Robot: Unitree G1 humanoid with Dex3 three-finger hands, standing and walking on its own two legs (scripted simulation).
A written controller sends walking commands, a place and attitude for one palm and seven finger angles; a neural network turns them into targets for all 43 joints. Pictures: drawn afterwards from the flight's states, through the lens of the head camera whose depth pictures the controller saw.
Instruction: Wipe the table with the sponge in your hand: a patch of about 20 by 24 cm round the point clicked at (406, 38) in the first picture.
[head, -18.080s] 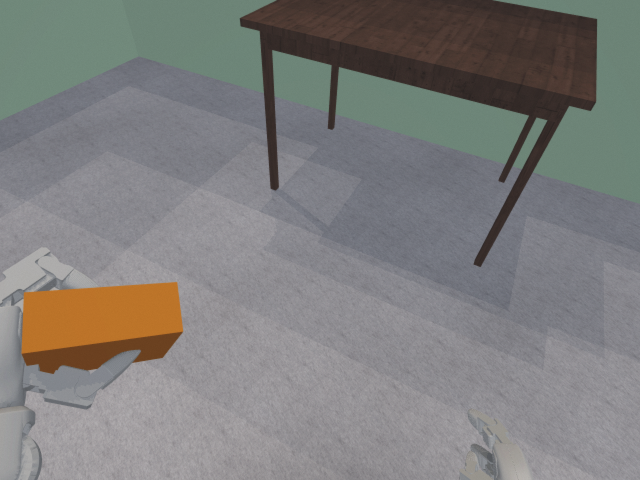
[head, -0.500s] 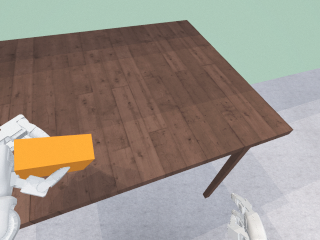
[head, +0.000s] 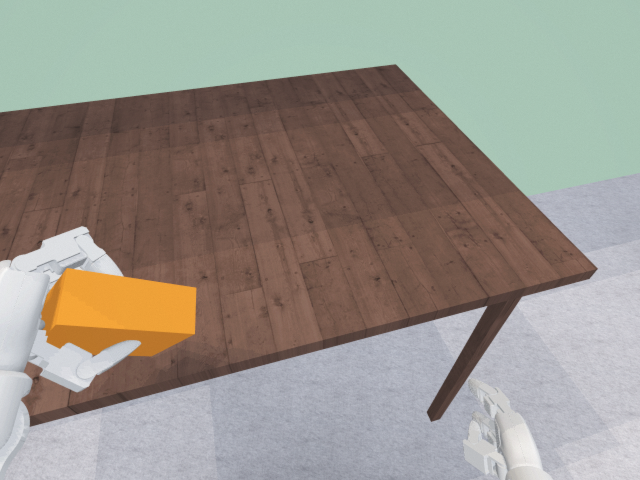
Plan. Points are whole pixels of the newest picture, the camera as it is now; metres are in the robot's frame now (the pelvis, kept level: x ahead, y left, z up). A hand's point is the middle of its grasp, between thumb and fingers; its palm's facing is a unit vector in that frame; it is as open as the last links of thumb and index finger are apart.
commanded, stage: turn the palm down, sponge in hand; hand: left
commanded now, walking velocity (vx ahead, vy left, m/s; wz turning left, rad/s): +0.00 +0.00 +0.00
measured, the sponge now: (135, 320) +0.22 +0.23 +0.13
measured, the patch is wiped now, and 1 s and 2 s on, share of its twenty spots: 0.00 0.00 0.00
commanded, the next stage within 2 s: move the sponge above the wiping area in 1.82 s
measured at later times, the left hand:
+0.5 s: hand (85, 256) +0.25 +0.26 +0.20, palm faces +0.36 -0.45 -0.81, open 9.0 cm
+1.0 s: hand (12, 248) +0.25 +0.34 +0.20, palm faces +0.30 -0.24 -0.92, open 9.0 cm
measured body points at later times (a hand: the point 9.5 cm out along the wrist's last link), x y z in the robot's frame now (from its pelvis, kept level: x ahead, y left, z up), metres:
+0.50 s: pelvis +0.03 -0.02 +0.00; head +0.03 -0.05 +0.44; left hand +0.22 +0.28 +0.24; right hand +0.22 -0.25 -0.10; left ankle +0.02 +0.11 -0.73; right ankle +0.03 -0.09 -0.73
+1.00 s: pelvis +0.01 +0.02 +0.01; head +0.01 -0.02 +0.46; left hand +0.23 +0.34 +0.25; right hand +0.27 -0.18 -0.06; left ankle +0.02 +0.11 -0.73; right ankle +0.03 -0.09 -0.73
